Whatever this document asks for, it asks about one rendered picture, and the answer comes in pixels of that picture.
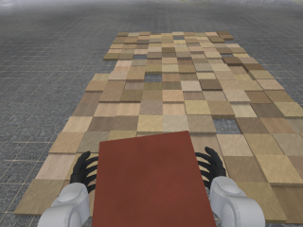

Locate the right robot hand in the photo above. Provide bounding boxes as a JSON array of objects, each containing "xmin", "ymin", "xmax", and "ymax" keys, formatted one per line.
[{"xmin": 195, "ymin": 147, "xmax": 227, "ymax": 190}]

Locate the left robot hand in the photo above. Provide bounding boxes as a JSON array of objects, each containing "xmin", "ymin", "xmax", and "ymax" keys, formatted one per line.
[{"xmin": 69, "ymin": 150, "xmax": 98, "ymax": 194}]

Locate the carton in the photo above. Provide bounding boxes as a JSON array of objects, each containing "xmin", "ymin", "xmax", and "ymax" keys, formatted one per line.
[{"xmin": 92, "ymin": 131, "xmax": 217, "ymax": 227}]

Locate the left robot forearm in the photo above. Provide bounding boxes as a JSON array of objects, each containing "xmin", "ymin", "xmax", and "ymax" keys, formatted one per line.
[{"xmin": 37, "ymin": 183, "xmax": 91, "ymax": 227}]

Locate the right robot forearm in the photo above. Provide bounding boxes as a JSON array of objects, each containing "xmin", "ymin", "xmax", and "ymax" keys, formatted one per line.
[{"xmin": 209, "ymin": 176, "xmax": 266, "ymax": 227}]

